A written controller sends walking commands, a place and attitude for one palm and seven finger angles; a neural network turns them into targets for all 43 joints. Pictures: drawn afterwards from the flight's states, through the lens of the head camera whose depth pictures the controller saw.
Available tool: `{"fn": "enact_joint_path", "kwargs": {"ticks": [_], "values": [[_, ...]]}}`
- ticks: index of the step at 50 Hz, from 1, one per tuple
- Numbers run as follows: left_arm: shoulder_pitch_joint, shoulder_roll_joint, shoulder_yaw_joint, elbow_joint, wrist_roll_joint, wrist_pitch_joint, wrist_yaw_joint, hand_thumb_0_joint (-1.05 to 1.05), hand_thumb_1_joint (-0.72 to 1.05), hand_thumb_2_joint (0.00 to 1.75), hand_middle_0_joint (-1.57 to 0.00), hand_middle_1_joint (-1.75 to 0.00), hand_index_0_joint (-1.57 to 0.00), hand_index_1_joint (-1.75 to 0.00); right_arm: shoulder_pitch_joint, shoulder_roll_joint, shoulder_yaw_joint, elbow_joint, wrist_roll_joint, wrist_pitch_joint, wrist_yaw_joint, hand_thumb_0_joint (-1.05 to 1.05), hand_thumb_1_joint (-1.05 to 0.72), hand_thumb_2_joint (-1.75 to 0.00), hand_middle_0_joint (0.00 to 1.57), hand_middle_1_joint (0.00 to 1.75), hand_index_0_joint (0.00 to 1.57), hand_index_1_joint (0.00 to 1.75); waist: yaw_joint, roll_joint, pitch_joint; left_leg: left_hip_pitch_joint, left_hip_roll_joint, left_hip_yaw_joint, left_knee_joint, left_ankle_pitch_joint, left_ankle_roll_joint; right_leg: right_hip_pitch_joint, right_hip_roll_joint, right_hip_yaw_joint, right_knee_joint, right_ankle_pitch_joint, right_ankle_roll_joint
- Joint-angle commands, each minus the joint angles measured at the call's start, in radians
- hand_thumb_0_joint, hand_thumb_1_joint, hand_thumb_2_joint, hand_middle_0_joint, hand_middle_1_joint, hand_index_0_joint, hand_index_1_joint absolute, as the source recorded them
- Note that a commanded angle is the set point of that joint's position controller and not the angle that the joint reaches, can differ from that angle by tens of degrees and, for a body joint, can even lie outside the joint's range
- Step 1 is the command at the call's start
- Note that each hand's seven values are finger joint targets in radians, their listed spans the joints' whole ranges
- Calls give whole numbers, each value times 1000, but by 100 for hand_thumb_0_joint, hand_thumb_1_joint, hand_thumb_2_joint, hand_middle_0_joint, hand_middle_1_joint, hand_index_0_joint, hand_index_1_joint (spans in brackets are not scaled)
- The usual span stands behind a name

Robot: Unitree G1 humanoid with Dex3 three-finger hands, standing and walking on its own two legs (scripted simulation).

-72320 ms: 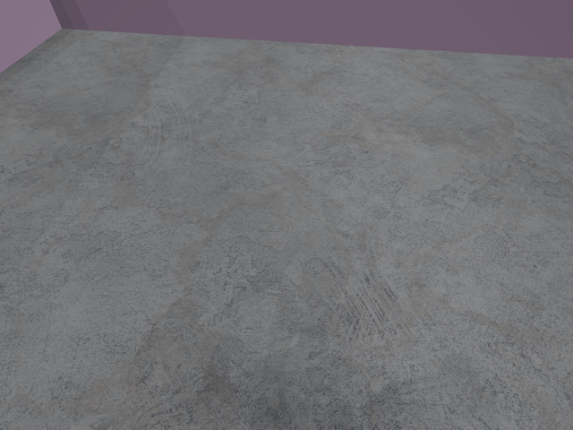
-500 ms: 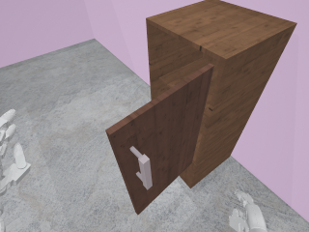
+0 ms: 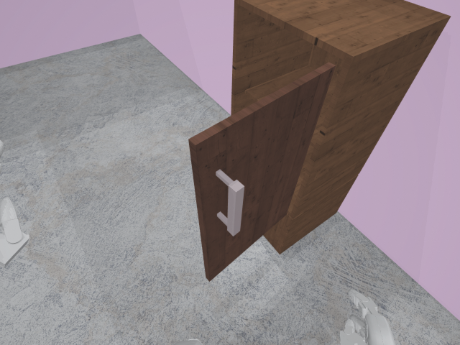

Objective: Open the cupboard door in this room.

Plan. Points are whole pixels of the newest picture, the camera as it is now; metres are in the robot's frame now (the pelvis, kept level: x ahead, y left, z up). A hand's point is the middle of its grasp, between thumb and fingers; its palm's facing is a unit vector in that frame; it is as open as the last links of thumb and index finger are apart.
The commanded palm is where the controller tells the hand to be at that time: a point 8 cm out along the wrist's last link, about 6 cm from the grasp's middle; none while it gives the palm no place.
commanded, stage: step back with the hand held close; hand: left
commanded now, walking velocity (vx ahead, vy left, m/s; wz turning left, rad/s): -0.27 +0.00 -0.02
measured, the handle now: (228, 204) +0.37 +0.03 +0.01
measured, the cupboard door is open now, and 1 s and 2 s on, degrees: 97 97 97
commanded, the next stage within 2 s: stop stepping back and stand still in 0.42 s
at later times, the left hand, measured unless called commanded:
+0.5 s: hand out of the picture +0.14 +0.25 +0.18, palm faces +0.35 -0.84 -0.41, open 7.4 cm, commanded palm +0.07 +0.29 +0.19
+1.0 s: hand out of the picture +0.07 +0.23 +0.17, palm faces +0.32 -0.85 -0.42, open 7.4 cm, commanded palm +0.02 +0.28 +0.19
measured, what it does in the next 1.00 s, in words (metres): walks backwards: right foot, then left foot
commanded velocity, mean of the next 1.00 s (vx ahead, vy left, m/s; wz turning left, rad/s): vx -0.13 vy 0.02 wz -0.01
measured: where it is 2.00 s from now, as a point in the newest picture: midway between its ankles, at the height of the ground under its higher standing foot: outside the picture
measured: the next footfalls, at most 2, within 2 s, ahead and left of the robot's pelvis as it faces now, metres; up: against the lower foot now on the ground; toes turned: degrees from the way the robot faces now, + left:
right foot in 0.54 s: -0.19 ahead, -0.10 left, +0.00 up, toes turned -3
left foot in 0.72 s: +0.01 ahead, +0.08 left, +0.00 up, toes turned -5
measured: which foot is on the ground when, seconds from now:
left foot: down 0.00-0.60, up 0.62-0.70, down 0.72-1.00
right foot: down 0.00-0.22, up 0.24-0.52, down 0.54-1.00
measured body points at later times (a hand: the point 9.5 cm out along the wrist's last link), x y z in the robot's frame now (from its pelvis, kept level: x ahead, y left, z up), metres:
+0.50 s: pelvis -0.08 +0.00 +0.01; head -0.05 +0.03 +0.46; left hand +0.12 +0.29 +0.20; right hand +0.08 -0.22 -0.06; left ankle +0.05 +0.09 -0.73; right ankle -0.21 -0.11 -0.70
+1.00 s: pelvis -0.15 -0.01 +0.00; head -0.17 +0.01 +0.45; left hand +0.05 +0.27 +0.19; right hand -0.05 -0.28 -0.08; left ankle -0.03 +0.08 -0.73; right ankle -0.23 -0.11 -0.73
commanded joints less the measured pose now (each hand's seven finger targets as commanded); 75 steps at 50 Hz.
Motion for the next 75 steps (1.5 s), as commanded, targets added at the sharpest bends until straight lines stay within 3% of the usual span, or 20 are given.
{"fn": "enact_joint_path", "kwargs": {"ticks": [1, 5, 8, 10, 12, 15, 22, 25, 30, 32, 37, 39, 44, 49, 55, 63, 68, 69, 72, 75], "values": [[-26, 164, 127, -219, -5, -77, 25, 0, 90, 90, -20, -30, -20, -30, -100, -137, -61, -148, -3, -77, 1, 0, -90, -90, 20, 30, 20, 30, 14, 8, -94, -207, 97, -127, -172, -486, 5, 143, -45, 124, -91, -150, -45], [-86, 157, 71, -248, -7, -73, 51, 0, 90, 90, -20, -30, -20, -30, -67, -113, -55, -81, -17, -68, 21, 0, -90, -90, 20, 30, 20, 30, -12, -193, -111, 170, -14, -52, 283, -204, -66, -272, -291, 312, -346, -202, -164], [-130, 189, 96, -228, -6, -70, 56, 0, 90, 90, -20, -30, -20, -30, -99, -116, -42, -77, -16, -62, 7, 0, -90, -90, 20, 30, 20, 30, -12, -97, -53, 165, 19, -76, -49, -183, -47, -229, -164, 147, -210, -94, -70], [-111, 199, 134, -251, 0, -93, 58, 0, 90, 90, -20, -30, -20, -30, -131, -147, -50, -95, -18, -76, -6, 0, -90, -90, 20, 30, 20, 30, 14, 212, -81, -87, 235, -319, -321, -307, 38, 6, 0, 10, 81, -66, 1], [-88, 189, 165, -233, 5, -105, 45, 0, 90, 90, -20, -30, -20, -30, -114, -135, -67, -90, -31, -101, -1, 0, -90, -90, 20, 30, 20, 30, 4, 290, -148, -279, 368, -465, -499, -577, 113, 177, 73, 16, 520, -175, 9], [-54, 146, 115, -250, -19, -97, 44, 0, 90, 90, -20, -30, -20, -30, -123, -116, -71, -65, -33, -118, 26, 0, -90, -90, 20, 30, 20, 30, 14, 89, -151, -9, 310, -337, -343, -223, 113, -59, 34, 37, 516, -231, -2], [-31, 154, 72, -294, -45, -72, 33, 0, 90, 90, -20, -30, -20, -30, -107, -115, -48, -31, -42, -128, 43, 0, -90, -90, 20, 30, 20, 30, 15, 234, -237, 229, 240, -202, -392, -35, 21, 57, 51, -74, -5, -257, -18], [2, 208, 123, -295, -59, -87, 15, 0, 90, 90, -20, -30, -20, -30, -110, -109, -45, -42, -44, -94, 46, 0, -90, -90, 20, 30, 20, 30, 23, 204, -265, 247, 200, -133, -305, 130, -30, 153, 23, -68, -268, -54, -35], [82, 252, 179, -250, -66, -80, 26, 0, 90, 90, -20, -30, -20, -30, -125, -99, -36, -85, -11, -58, 40, 0, -90, -90, 20, 30, 20, 30, 20, -198, -259, 167, -7, -3, 132, -79, -76, 54, -230, 103, -260, 463, -70], [132, 231, 177, -226, -57, -47, 28, 0, 90, 90, -20, -30, -20, -30, -125, -88, -19, -101, -2, -49, 29, 0, -90, -90, 20, 30, 20, 30, 7, -113, -245, 86, 7, -25, 104, -30, -55, 136, -224, 81, -172, 582, -77], [-6, 187, 107, -102, -40, -43, 34, 0, 90, 90, -20, -30, -20, -30, -75, -141, -37, -71, 3, -87, -1, 0, -90, -90, 20, 30, 20, 30, -3, -35, -123, 302, 78, -103, -73, 264, -11, 12, -77, 23, -193, 292, 23], [-46, 205, 103, -141, -34, -55, 27, 0, 90, 90, -20, -30, -20, -30, -99, -139, -30, -69, -5, -93, -5, 0, -90, -90, 20, 30, 20, 30, -1, 101, -111, 279, 93, -150, -133, 151, -6, 8, -59, -11, -203, 86, 17], [-41, 199, 100, -162, -26, -70, 22, 0, 90, 90, -20, -30, -20, -30, -113, -130, -39, -77, -16, -106, -3, 0, -90, -90, 20, 30, 20, 30, 1, 41, 9, 151, 43, -133, -190, -211, -52, -35, -58, 29, -342, -298, -50], [-56, 198, 104, -187, -27, -78, 29, 0, 90, 90, -20, -30, -20, -30, -86, -127, -44, -52, -20, -107, -2, 0, -90, -90, 20, 30, 20, 30, -9, -3, -23, 282, 20, -92, 2, -74, -67, -153, -130, 80, -359, -271, -97], [-86, 174, 105, -195, -20, -83, 28, 0, 90, 90, -20, -30, -20, -30, -98, -114, -21, -59, -27, -141, -14, 0, -90, -90, 20, 30, 20, 30, 12, 237, -43, 87, 157, -351, -482, -478, -24, 121, 48, -61, -69, -206, -26], [55, 148, 89, -156, -41, -38, 17, 0, 90, 90, -20, -30, -20, -30, -92, -99, -29, -50, -21, -114, 17, 0, -90, -90, 20, 30, 20, 30, 6, -116, -117, 263, 19, -92, -48, -46, -72, -41, -126, 122, -383, -135, -98], [-134, 161, 55, -132, -30, -39, 17, 0, 90, 90, -20, -30, -20, -30, -99, -114, -28, -44, -10, -114, -2, 0, -90, -90, 20, 30, 20, 30, -5, -7, -97, 353, 67, -110, -105, 101, -44, -35, -66, 51, -279, 57, -23], [-113, -52, -338, 605, 35, 78, -111, 0, 90, 90, -20, -30, -20, -30, -129, -254, -61, 181, -9, -175, 85, 0, -90, -90, 20, 30, 20, 30, -31, 42, -65, 216, 118, -206, 19, 366, -22, -105, -92, -53, -58, 54, -43], [-90, -48, -312, 735, 58, 192, -139, 0, 90, 90, -20, -30, -20, -30, -93, -238, -47, 179, -22, -35, 77, 0, -90, -90, 20, 30, 20, 30, 29, -16, -83, 13, 163, -304, -103, 153, 65, 56, -50, -19, 20, -112, -52], [-164, -36, -338, 933, 57, 187, -144, 0, 90, 90, -20, -30, -20, -30, -115, -192, -29, 208, -35, 4, 80, 0, -90, -90, 20, 30, 20, 30, 20, -185, -51, 50, 78, -247, -74, -23, 15, 10, -112, 66, -161, -172, -90]]}}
